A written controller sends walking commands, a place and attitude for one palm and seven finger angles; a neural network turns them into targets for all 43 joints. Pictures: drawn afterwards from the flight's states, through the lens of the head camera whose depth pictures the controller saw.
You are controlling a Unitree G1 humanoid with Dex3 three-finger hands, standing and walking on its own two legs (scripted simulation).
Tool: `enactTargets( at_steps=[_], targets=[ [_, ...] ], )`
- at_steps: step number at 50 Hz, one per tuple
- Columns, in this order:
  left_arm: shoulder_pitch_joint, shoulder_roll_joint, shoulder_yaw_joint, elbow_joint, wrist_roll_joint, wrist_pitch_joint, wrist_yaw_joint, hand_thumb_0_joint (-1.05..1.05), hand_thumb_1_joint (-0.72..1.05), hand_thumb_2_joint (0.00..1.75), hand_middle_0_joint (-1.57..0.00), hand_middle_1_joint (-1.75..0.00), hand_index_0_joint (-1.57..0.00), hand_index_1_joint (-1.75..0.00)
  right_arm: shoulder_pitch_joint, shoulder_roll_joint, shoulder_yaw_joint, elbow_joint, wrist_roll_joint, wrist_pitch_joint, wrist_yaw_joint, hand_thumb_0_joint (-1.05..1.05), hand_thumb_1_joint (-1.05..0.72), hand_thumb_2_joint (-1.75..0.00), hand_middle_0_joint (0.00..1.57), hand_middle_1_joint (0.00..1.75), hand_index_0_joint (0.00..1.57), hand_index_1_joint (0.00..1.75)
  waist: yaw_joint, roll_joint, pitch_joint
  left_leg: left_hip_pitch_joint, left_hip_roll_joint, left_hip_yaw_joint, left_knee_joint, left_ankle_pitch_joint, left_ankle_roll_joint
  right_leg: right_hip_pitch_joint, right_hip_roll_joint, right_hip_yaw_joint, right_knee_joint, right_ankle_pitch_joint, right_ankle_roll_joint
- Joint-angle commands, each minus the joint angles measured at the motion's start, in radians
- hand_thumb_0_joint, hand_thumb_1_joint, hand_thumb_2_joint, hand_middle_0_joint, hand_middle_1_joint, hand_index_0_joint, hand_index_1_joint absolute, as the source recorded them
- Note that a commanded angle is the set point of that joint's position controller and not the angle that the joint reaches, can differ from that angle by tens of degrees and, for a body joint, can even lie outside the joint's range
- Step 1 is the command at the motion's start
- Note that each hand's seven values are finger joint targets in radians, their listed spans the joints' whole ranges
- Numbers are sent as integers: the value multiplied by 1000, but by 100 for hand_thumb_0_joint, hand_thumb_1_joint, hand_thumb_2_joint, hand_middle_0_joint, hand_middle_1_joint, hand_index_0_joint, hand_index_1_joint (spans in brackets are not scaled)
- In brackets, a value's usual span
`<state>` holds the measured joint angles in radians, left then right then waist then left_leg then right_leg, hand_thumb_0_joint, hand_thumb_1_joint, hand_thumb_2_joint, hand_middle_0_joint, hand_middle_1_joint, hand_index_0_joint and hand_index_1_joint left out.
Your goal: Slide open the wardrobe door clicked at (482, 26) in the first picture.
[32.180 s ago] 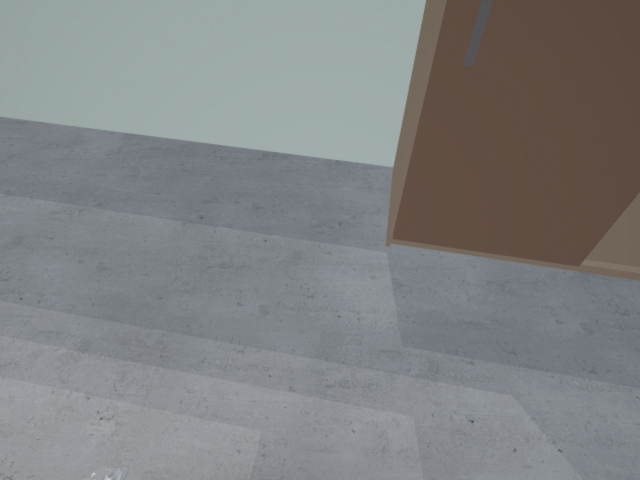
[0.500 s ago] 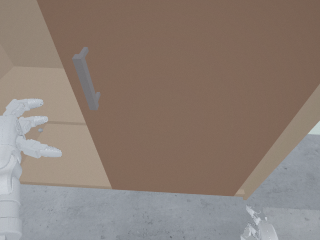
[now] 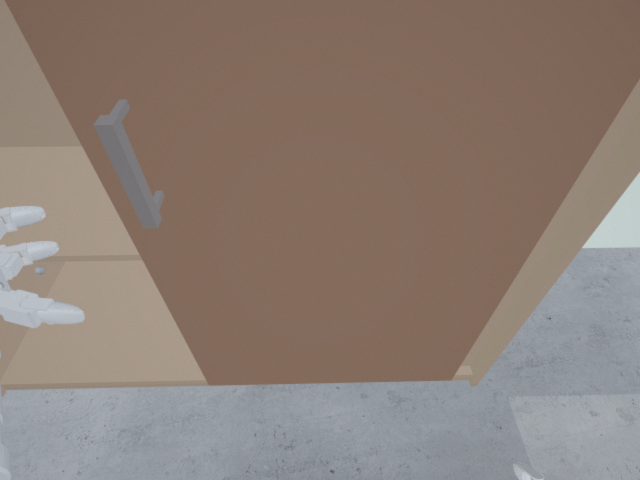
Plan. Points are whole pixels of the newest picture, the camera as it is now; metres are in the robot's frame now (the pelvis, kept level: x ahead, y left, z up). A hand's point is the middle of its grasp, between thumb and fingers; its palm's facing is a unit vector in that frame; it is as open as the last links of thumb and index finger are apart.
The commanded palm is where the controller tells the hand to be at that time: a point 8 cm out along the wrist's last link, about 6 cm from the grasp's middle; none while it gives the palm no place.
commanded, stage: draw the hand back to the body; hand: left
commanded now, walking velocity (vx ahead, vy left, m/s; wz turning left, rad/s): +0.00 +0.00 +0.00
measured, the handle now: (137, 167) +0.48 +0.29 +0.15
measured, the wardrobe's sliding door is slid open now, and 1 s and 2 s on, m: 0.65 0.65 0.65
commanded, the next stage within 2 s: step back with the hand held close in 1.56 s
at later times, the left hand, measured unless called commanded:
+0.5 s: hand out of the picture +0.23 +0.33 +0.15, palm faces +0.16 -0.99 -0.01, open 14.6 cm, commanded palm +0.20 +0.37 +0.15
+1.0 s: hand (5, 320) +0.22 +0.30 +0.17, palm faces +0.46 -0.81 -0.36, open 10.6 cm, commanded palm +0.17 +0.33 +0.18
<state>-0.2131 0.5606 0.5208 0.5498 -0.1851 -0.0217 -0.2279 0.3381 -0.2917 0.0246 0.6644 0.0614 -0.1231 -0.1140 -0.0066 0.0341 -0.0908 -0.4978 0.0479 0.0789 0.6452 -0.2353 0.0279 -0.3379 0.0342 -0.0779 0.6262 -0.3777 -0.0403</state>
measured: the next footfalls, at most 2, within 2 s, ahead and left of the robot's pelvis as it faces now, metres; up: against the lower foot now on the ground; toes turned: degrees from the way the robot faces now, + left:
none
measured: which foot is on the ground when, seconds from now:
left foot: down 0.00-1.00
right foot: down 0.00-1.00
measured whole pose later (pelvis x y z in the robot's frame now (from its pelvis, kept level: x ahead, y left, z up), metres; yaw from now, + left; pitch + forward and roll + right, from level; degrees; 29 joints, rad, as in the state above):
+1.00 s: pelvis +0.01 +0.02 +0.02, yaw -1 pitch -4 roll +0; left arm 0.35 0.37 0.35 -0.25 -0.08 -0.07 0.11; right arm 0.23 -0.25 0.03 0.68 0.01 -0.14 -0.08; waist 0.05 0.04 0.00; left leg -0.18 -0.01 0.09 0.39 -0.15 0.06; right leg -0.03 0.00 -0.03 0.37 -0.27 -0.01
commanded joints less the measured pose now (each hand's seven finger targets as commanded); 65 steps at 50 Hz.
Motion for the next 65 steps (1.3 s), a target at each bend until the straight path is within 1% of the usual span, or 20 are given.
enactTargets(
  at_steps=[1,3,5,6,9,11,17,24,25,27,28,30,33,36,39,41,44,52,59,65],
  targets=[
    [-268,333,116,-276,-178,-142,-201,0,-55,20,-25,-115,-25,-115,-91,-142,-47,-165,26,-63,-31,0,-90,-90,20,30,20,30,9,5,-246,259,-40,-70,-21,167,41,34,-23,130,-115,418,83],
    [-247,388,165,-298,-214,-167,-278,0,-55,20,-25,-115,-25,-115,-98,-138,-38,-168,21,-69,-42,0,-90,-90,20,30,20,30,22,50,-265,273,-42,-78,-16,185,41,45,-31,149,-100,480,93],
    [-246,369,141,-280,-240,-184,-356,0,-55,20,-25,-115,-25,-115,-105,-142,-32,-170,22,-81,-50,0,-90,-90,20,30,20,30,11,71,-207,287,-41,-87,-21,186,38,-17,-18,131,-106,426,88],
    [-232,364,140,-287,-243,-183,-370,0,-55,20,-25,-115,-25,-115,-109,-138,-34,-176,20,-91,-50,0,-90,-90,20,30,20,30,24,119,-185,295,-42,-87,-18,197,39,-39,-16,131,-109,406,83],
    [-89,330,137,-266,-242,-105,-354,0,-55,20,-25,-115,-25,-115,-123,-135,-33,-206,22,-113,-32,0,-90,-90,20,30,20,30,58,82,-125,289,-35,-108,-71,149,31,-76,-7,76,-119,285,61],
    [-42,280,114,-334,-250,-60,-331,0,-55,20,-25,-115,-25,-115,-141,-127,-31,-243,26,-130,-20,0,-90,-90,20,30,20,30,74,93,-137,315,-36,-111,-85,153,28,-67,-4,68,-122,264,57],
    [-19,189,59,-567,-244,-12,-228,0,-55,20,-25,-115,-25,-115,-169,-118,-28,-258,25,-157,-11,0,-90,-90,20,30,20,30,52,42,-125,374,-14,-145,-141,83,18,-76,14,30,-151,176,29],
    [-60,128,-9,-697,-202,13,-167,0,-37,29,-24,-104,-24,-104,-208,-102,-3,-222,19,-175,-33,0,-90,-90,20,30,20,30,41,108,-76,419,-5,-197,-234,-93,3,-67,11,19,-185,92,17],
    [-126,208,11,-760,-47,-46,24,0,-33,31,-24,-102,-24,-102,-218,-111,-4,-200,-27,-168,-17,0,-90,-90,20,30,20,30,49,152,12,376,-20,-203,-268,-187,-7,-95,-6,71,-252,54,7],
    [4,41,-83,-752,-17,-53,157,0,-26,34,-24,-98,-24,-98,-236,-101,-1,-184,-31,-164,-14,0,-90,-90,20,30,20,30,31,136,61,351,-2,-238,-331,-321,-22,-69,-18,55,-246,30,4],
    [53,19,-93,-771,7,-58,195,0,-22,36,-24,-96,-24,-96,-236,-92,0,-179,-29,-154,-10,0,-90,-90,20,30,20,30,36,132,52,369,4,-244,-347,-340,-22,-39,-18,53,-248,33,2],
    [105,36,-74,-848,39,-76,257,0,-15,39,-24,-92,-24,-92,-237,-94,-4,-175,-35,-143,-3,0,-90,-90,20,30,20,30,48,150,-33,414,3,-233,-349,-274,-21,34,-22,54,-249,76,-1],
    [191,46,-62,-913,69,-89,314,0,-4,44,-23,-85,-23,-85,-242,-91,-12,-176,-44,-128,3,0,-90,-90,20,30,20,30,60,47,-110,439,2,-192,-337,-130,-10,114,-21,59,-265,121,4],
    [240,39,-61,-901,86,-100,341,0,7,50,-23,-79,-23,-79,-263,-87,-15,-167,-46,-108,5,0,-90,-90,20,30,20,30,62,3,-43,416,8,-191,-378,-192,-10,122,-16,59,-288,87,9],
    [279,5,-87,-953,99,-108,351,0,17,55,-22,-73,-22,-73,-276,-72,-19,-160,-44,-98,9,0,-90,-90,20,30,20,30,59,91,10,434,8,-174,-383,-158,-14,130,-21,62,-299,103,8],
    [286,32,-64,-961,107,-111,355,0,25,58,-22,-68,-22,-68,-282,-81,-19,-156,-47,-93,10,0,-90,-90,20,30,20,30,68,82,27,427,4,-166,-388,-135,-12,145,-19,61,-316,120,8],
    [382,1,-72,-977,103,-116,355,0,36,64,-22,-62,-22,-62,-281,-68,-28,-159,-48,-85,16,0,-90,-90,20,30,20,30,71,58,43,438,2,-143,-370,-53,-9,160,-21,59,-322,136,8],
    [549,-5,-60,-1083,99,-123,347,0,65,78,-21,-45,-21,-45,-273,-65,-45,-174,-53,-73,31,0,-90,-90,20,30,20,30,79,50,15,477,-5,-88,-314,159,0,191,-27,62,-332,240,14],
    [600,-8,-56,-1139,94,-121,342,0,90,90,-20,-30,-20,-30,-279,-52,-46,-183,-57,-58,29,0,-90,-90,20,30,20,30,78,12,45,485,-20,-59,-282,198,15,174,-34,70,-347,302,25],
    [576,2,-43,-1099,87,-104,336,0,90,90,-20,-30,-20,-30,-281,-49,-44,-179,-58,-29,21,0,-90,-90,20,30,20,30,79,-31,41,487,-32,-46,-269,227,25,175,-42,78,-351,374,37]
  ],
)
